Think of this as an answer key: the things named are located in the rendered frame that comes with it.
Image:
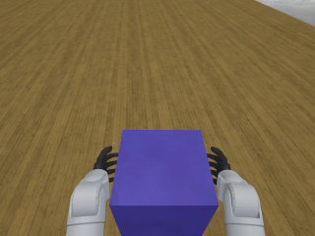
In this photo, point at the left robot forearm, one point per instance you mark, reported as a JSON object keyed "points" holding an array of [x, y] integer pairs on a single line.
{"points": [[87, 207]]}

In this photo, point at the right robot forearm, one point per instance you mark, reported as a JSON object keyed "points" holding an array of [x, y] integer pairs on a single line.
{"points": [[241, 205]]}

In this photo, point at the carton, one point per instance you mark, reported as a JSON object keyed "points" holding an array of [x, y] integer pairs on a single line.
{"points": [[163, 184]]}

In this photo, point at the right robot hand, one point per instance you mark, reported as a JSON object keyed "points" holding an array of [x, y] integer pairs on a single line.
{"points": [[220, 163]]}

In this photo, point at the left robot hand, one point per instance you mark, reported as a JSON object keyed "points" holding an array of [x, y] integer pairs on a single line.
{"points": [[103, 165]]}

